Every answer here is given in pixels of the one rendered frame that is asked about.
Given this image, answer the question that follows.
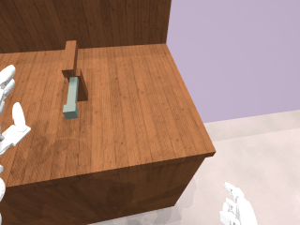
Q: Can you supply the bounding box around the tap lever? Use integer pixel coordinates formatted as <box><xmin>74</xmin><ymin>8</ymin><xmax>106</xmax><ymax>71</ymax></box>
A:
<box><xmin>63</xmin><ymin>77</ymin><xmax>79</xmax><ymax>120</ymax></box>

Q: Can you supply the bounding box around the counter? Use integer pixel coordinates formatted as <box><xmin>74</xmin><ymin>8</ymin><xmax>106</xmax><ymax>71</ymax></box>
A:
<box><xmin>0</xmin><ymin>0</ymin><xmax>216</xmax><ymax>225</ymax></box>

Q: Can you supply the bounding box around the robot left hand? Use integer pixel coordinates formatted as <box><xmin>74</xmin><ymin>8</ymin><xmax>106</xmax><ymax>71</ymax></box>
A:
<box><xmin>0</xmin><ymin>65</ymin><xmax>31</xmax><ymax>157</ymax></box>

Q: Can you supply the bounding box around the robot right hand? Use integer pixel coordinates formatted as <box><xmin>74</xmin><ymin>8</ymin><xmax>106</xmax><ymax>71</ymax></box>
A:
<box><xmin>219</xmin><ymin>182</ymin><xmax>258</xmax><ymax>225</ymax></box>

